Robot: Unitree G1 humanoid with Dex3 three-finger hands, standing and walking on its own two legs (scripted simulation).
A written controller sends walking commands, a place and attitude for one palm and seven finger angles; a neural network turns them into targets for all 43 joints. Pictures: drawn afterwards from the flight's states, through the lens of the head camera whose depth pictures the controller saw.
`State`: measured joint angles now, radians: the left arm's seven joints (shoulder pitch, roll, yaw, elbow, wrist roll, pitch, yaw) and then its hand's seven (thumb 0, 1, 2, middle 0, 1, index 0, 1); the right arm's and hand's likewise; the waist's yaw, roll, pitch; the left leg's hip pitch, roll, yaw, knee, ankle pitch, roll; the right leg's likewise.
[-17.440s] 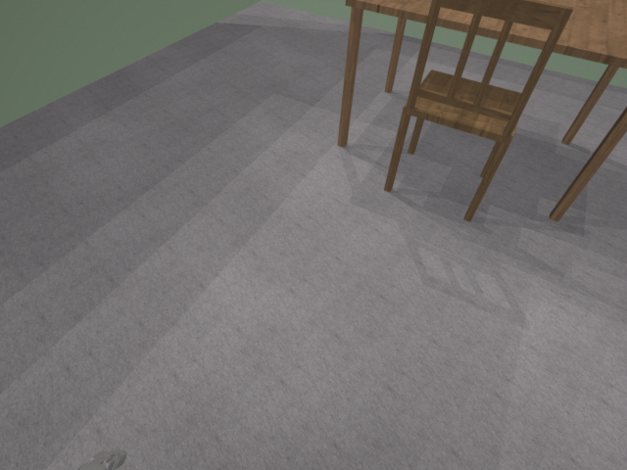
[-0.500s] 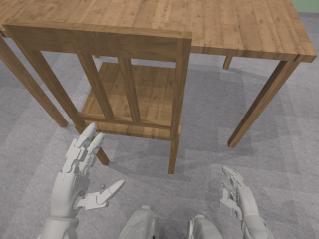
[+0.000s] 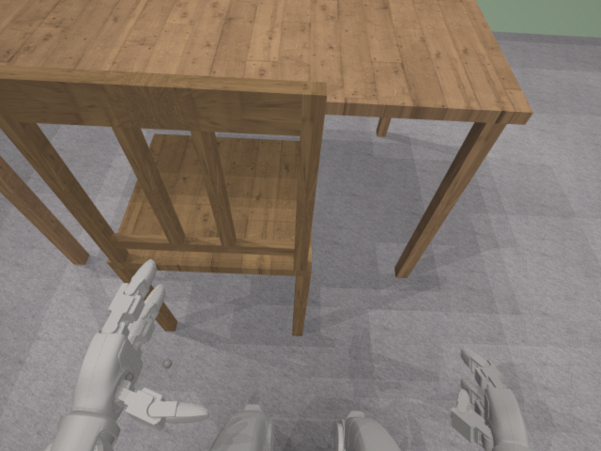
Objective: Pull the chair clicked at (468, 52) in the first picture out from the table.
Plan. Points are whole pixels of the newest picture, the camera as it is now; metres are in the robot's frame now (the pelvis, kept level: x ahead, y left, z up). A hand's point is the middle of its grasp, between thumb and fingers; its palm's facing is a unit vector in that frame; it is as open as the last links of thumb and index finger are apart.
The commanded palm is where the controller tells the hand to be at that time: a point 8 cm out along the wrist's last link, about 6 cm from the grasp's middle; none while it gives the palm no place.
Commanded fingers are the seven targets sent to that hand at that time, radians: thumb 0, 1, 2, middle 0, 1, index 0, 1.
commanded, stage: raise the hand toward the chair's back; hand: left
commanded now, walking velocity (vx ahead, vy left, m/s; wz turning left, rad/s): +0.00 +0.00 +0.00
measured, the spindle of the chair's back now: (156, 192) +0.49 +0.26 +0.00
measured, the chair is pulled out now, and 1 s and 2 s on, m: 0.00 0.00 0.00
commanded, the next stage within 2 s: aim the fingers beside a spindle in 0.90 s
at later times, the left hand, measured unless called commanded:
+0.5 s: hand (117, 318) +0.26 +0.22 +0.06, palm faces +0.06 -1.00 -0.06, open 16.9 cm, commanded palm +0.23 +0.27 +0.06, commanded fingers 0.00 -0.50 0.30 -0.06 -0.08 -0.06 -0.08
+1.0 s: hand (125, 333) +0.24 +0.21 +0.05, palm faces +0.00 -1.00 -0.04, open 16.9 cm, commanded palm +0.23 +0.27 +0.06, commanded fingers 0.00 -0.50 0.30 -0.06 -0.08 -0.06 -0.08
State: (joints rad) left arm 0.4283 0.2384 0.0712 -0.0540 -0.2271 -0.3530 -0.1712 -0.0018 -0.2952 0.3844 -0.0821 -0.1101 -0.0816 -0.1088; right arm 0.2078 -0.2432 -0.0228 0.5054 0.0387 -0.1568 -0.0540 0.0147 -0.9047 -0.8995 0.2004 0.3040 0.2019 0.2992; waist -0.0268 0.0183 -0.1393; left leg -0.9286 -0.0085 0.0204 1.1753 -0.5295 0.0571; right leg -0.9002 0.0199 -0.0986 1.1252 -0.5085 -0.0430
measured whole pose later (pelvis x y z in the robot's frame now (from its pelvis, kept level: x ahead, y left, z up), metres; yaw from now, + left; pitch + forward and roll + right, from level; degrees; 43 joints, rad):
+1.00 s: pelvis +0.01 +0.01 +0.02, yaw +0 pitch +16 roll -3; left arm 0.33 0.27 0.18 0.05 -0.28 -0.38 -0.27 -0.01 -0.50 0.30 -0.06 -0.08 -0.06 -0.08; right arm 0.23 -0.24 0.02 0.54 0.03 -0.18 -0.04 0.01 -0.90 -0.90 0.20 0.30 0.21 0.30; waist -0.02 0.03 -0.13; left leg -0.86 -0.02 0.01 1.09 -0.51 0.07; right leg -0.82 0.02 -0.10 1.02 -0.48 -0.02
